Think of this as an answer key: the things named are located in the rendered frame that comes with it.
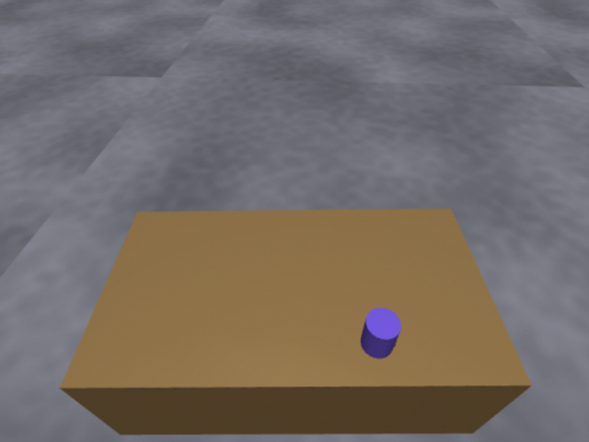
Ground can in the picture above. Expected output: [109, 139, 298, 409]
[361, 308, 401, 358]

